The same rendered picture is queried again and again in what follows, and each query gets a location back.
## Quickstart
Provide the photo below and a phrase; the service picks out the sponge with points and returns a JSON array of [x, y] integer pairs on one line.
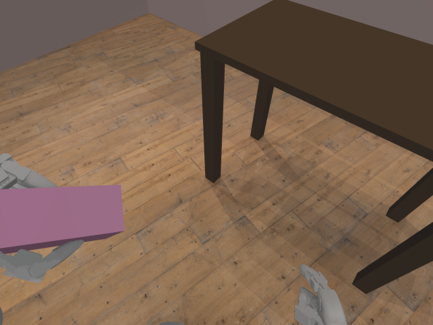
[[34, 218]]

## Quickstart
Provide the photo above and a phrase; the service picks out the right robot hand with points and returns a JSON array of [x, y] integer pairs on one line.
[[323, 309]]

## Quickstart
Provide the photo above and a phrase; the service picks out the table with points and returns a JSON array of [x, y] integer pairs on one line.
[[375, 79]]

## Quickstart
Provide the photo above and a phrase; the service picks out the left robot hand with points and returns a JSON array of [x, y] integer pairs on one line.
[[27, 265]]

